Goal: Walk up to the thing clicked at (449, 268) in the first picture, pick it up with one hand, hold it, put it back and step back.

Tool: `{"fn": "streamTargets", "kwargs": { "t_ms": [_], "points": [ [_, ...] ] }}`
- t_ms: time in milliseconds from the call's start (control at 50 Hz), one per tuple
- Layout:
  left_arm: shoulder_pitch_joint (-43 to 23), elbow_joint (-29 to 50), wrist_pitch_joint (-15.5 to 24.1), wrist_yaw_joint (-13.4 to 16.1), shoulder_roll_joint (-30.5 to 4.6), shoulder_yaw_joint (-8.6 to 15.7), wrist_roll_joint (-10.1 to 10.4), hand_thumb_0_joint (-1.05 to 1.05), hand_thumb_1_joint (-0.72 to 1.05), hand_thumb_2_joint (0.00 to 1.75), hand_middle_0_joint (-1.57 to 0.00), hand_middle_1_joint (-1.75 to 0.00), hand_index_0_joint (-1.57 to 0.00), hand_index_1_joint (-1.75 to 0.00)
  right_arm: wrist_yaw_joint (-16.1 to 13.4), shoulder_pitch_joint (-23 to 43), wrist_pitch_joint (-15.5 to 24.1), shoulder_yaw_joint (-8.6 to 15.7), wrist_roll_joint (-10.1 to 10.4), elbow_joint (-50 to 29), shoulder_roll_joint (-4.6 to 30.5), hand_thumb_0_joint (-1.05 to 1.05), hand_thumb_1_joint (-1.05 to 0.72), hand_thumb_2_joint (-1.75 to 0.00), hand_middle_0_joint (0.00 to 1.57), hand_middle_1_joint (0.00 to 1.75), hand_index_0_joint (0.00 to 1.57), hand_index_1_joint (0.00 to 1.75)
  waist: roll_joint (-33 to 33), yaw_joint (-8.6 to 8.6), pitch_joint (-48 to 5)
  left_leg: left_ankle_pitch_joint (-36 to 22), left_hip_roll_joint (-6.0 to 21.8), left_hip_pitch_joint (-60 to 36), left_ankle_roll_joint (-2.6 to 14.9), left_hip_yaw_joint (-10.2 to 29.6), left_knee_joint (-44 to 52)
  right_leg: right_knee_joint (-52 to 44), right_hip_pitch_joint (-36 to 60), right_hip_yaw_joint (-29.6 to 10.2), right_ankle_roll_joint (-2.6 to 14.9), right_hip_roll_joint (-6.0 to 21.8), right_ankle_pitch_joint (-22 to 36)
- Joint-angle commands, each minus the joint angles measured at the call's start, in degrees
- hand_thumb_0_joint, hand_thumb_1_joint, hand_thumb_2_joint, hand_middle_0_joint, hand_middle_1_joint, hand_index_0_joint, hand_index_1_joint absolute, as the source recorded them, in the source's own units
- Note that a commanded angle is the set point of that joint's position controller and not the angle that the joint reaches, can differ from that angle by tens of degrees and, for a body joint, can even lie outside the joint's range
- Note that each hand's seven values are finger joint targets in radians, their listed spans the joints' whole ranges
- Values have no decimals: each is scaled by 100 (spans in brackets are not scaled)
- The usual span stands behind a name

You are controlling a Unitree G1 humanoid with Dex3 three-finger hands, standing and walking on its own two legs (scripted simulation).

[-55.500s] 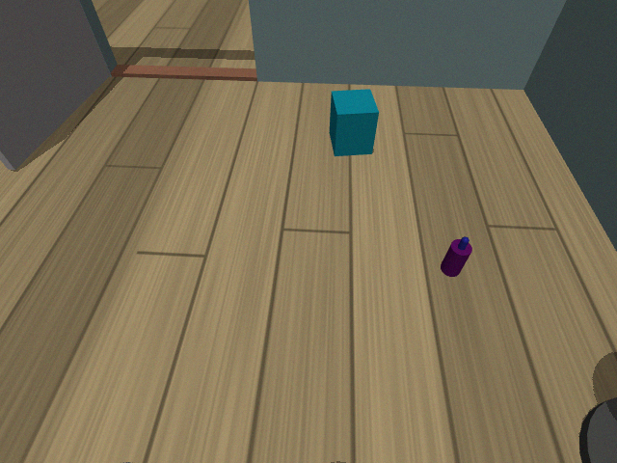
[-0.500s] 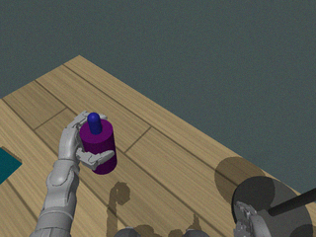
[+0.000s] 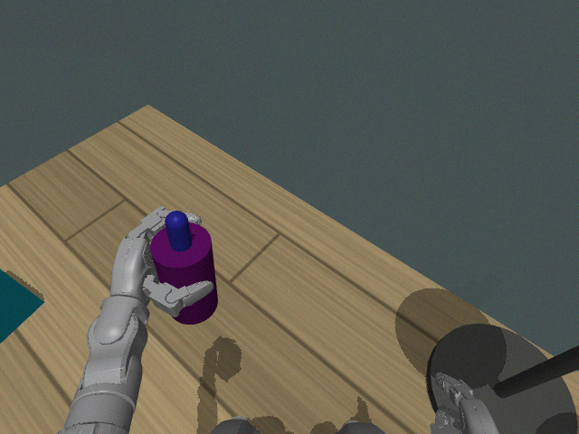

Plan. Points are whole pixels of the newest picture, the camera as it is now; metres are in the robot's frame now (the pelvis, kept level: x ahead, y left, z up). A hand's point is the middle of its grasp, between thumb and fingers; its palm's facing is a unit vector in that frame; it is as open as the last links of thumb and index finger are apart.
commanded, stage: hold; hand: left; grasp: from the side
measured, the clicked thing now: (185, 264) +0.33 +0.15 +0.05
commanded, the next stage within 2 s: crouch in 0.16 s
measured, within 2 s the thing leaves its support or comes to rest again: neither
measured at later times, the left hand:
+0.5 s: hand (186, 272) +0.33 +0.16 +0.02, palm faces -0.03 -1.00 +0.02, open 10.9 cm
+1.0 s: hand (211, 319) +0.35 +0.16 -0.22, palm faces -0.06 -1.00 -0.01, open 10.9 cm
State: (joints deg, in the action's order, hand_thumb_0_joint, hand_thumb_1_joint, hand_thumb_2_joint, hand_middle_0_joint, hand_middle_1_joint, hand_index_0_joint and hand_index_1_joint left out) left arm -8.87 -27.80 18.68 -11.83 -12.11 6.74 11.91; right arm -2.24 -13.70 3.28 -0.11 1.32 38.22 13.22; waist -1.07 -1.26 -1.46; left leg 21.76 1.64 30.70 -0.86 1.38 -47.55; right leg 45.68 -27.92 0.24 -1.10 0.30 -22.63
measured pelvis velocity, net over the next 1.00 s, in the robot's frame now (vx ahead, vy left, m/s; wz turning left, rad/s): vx -0.04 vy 0.00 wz -0.03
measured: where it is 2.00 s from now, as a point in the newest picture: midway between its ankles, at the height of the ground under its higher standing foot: outside the picture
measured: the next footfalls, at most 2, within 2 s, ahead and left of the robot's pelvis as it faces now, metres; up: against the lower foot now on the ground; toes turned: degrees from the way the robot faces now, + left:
none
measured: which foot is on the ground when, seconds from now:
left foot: down 0.00-1.00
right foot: down 0.00-1.00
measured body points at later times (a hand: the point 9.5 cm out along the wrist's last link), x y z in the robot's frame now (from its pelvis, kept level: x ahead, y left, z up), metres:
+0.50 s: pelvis -0.01 +0.00 -0.01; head +0.04 +0.01 +0.44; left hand +0.32 +0.21 +0.02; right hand +0.13 -0.25 -0.11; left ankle +0.03 +0.13 -0.70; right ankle +0.01 -0.13 -0.70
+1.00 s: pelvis -0.04 +0.00 -0.19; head +0.12 +0.02 +0.23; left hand +0.35 +0.22 -0.22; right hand +0.09 -0.26 -0.31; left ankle +0.03 +0.13 -0.70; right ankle +0.01 -0.13 -0.70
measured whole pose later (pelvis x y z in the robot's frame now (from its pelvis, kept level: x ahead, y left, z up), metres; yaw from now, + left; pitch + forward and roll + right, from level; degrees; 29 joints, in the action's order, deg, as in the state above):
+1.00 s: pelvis -0.04 +0.00 -0.19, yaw -2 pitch +30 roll -3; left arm -23.1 -50.4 40.9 -16.0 -15.3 14.7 10.0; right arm 2.2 -9.1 5.1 -0.1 -3.4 39.2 14.5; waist -0.3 -4.4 -11.3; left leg 37.0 1.5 91.5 -1.4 4.1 -98.0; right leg 96.5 -88.0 1.3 -1.1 -0.4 -38.8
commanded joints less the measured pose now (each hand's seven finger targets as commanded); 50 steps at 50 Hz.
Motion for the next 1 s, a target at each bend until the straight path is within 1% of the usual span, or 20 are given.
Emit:
{"fn": "streamTargets", "kwargs": {
  "t_ms": [0, 180, 200, 220, 260, 320, 340, 360, 380, 400, 480, 520, 620, 660, 700, 720, 780, 880, 920, 980],
  "points": [
    [-1994, 1648, 619, 105, -890, 581, 203, 0, 14, 126, -125, -143, -126, -143, -56, 277, 269, 254, 7, -703, 752, 0, -90, -90, 20, 30, 20, 30, -8, 31, -1664, -965, -100, -883, 114, -89, 660, -689, 415, 122, 156, -108, 1254],
    [-2142, 1706, 595, 53, -792, 366, 145, 0, 14, 126, -126, -145, -127, -145, -87, 274, 251, 243, 5, -711, 738, 0, -90, -90, 20, 30, 20, 30, -145, -50, -1771, -1096, -100, -1039, 105, -106, 667, -680, 427, 99, 165, -101, 1404],
    [-2174, 1631, 567, 51, -891, 464, 142, 0, 15, 125, -126, -144, -127, -144, -110, 249, 240, 246, 2, -686, 737, 0, -90, -90, 20, 30, 20, 30, -140, -57, -1716, -1092, -103, -1015, 118, -115, 652, -713, 396, 85, 149, -95, 1408],
    [-2128, 1473, 545, 36, -771, 343, 130, 0, 16, 125, -124, -142, -126, -142, -103, 266, 256, 247, 2, -692, 745, 0, -90, -90, 20, 30, 20, 30, -43, -99, -1523, -916, -96, -924, 116, -99, 697, -734, 360, 101, 155, -107, 1231],
    [-2076, 1547, 547, 32, -758, 318, 118, 0, 30, 122, -125, -138, -126, -138, -100, 240, 251, 253, 1, -683, 740, 0, -85, -89, 20, 30, 20, 30, -182, -59, -1670, -913, -115, -975, 107, -117, 694, -747, 363, 99, 171, -93, 1220],
    [-1958, 1203, 540, 8, -708, 347, 115, 0, 31, 122, -128, -138, -129, -137, -80, 266, 279, 277, -5, -655, 774, 0, -86, -90, 20, 30, 20, 30, 112, -108, -1438, -843, -87, -798, 141, -90, 663, -698, 218, 119, 155, -107, 1170],
    [-1990, 1288, 597, 35, -844, 450, 78, 0, 28, 120, -125, -135, -126, -135, -64, 287, 257, 289, -4, -644, 771, 0, -86, -90, 20, 30, 20, 30, -3, -24, -1472, -870, -102, -761, 129, -108, 644, -667, 240, 124, 173, -97, 1169],
    [-1742, 741, 574, 37, -743, 421, 20, 0, 26, 119, -126, -135, -127, -135, -58, 292, 240, 291, -19, -644, 771, 0, -87, -90, 20, 30, 20, 30, 197, -85, -1236, -753, -108, -552, 155, -110, 584, -669, 90, 113, 160, -99, 1071],
    [-1757, 815, 621, 18, -660, 355, 32, 0, 27, 119, -126, -136, -127, -135, -32, 303, 253, 293, -31, -667, 766, 0, -86, -90, 20, 30, 20, 30, 289, -81, -1183, -698, -81, -480, 164, -84, 572, -605, 8, 135, 163, -116, 1008],
    [-1814, 760, 673, 39, -775, 510, 35, 0, 27, 122, -126, -137, -127, -136, -11, 253, 264, 311, -41, -634, 782, 0, -86, -90, 20, 30, 20, 30, 168, -53, -1279, -671, -80, -394, 153, -76, 523, -503, -29, 136, 178, -118, 979],
    [-2173, 572, 1025, 24, -693, 540, 91, 0, 29, 120, -125, -136, -126, -135, 68, 195, 306, 334, -89, -581, 787, 0, -86, -90, 20, 30, 20, 30, 141, -113, -1410, -565, -91, -48, 152, -49, 172, -147, -404, 122, 184, -116, 898],
    [-2264, 449, 1272, 9, -886, 711, 45, 0, 28, 121, -124, -136, -125, -135, 105, 153, 329, 349, -122, -537, 792, 0, -87, -90, 20, 30, 20, 30, 37, -114, -1770, -675, -124, 96, 164, -79, -159, 97, -562, 71, 184, -94, 1018],
    [-2567, -241, 1890, -228, -722, 542, 12, 0, 24, 120, -125, -137, -126, -136, 191, 37, 430, 424, -203, -442, 885, 0, -89, -90, 20, 30, 20, 30, -47, -362, -2229, -500, -115, 831, 188, 50, -1085, 1057, -1864, 105, 227, -125, 752],
    [-2727, -654, 2121, -318, -842, 674, 35, 0, 20, 119, -125, -137, -126, -136, 224, 54, 458, 399, -250, -455, 920, 0, -89, -90, 20, 30, 20, 30, -83, -396, -2269, -243, -116, 1395, 189, 83, -1588, 1527, -2512, 123, 243, -146, 478],
    [-2669, -894, 2357, -362, -739, 642, 41, 0, 20, 121, -128, -139, -129, -139, 280, 76, 501, 384, -282, -503, 940, 0, -89, -90, 20, 30, 20, 30, -164, -338, -2649, -80, -140, 1902, 163, 166, -2022, 2053, -3035, 174, 269, -133, 246],
    [-2704, -888, 2478, -341, -972, 892, 45, 0, 18, 122, -128, -139, -129, -139, 297, 58, 500, 382, -296, -500, 954, 0, -89, -90, 20, 30, 20, 30, -253, -238, -2844, -3, -141, 2134, 162, 177, -2235, 2285, -3294, 167, 280, -134, 120],
    [-2765, -918, 2721, -396, -985, 850, 31, 0, 18, 122, -128, -138, -129, -139, 359, 13, 471, 328, -345, -514, 1010, 0, -88, -90, 20, 30, 20, 30, -509, -205, -3626, -397, -153, 2365, 138, 252, -2803, 2945, -3847, 230, 313, -146, 281],
    [-3005, -903, 2842, -454, -1204, 965, -50, 0, 18, 124, -130, -139, -130, -140, 396, -9, 391, 359, -423, -420, 1121, 0, -89, -91, 20, 30, 20, 30, -602, -203, -4264, -826, -135, 3012, 160, 238, -3724, 3813, -4593, 204, 332, -186, 583],
    [-3161, -740, 2855, -419, -1375, 1162, 31, 0, 20, 124, -127, -137, -127, -138, 410, -41, 349, 349, -442, -397, 1157, 0, -90, -91, 20, 30, 20, 30, -638, -155, -4512, -948, -139, 3226, 169, 224, -4011, 4049, -4669, 168, 325, -194, 665],
    [-3422, -758, 2855, -371, -1429, 1290, 34, 0, 21, 128, -126, -138, -125, -139, 452, 10, 304, 355, -482, -313, 1138, 0, -90, -91, 20, 30, 20, 30, -411, -242, -4728, -803, -132, 3776, 231, 191, -4529, 4363, -4890, 90, 278, -202, 660]
  ]
}}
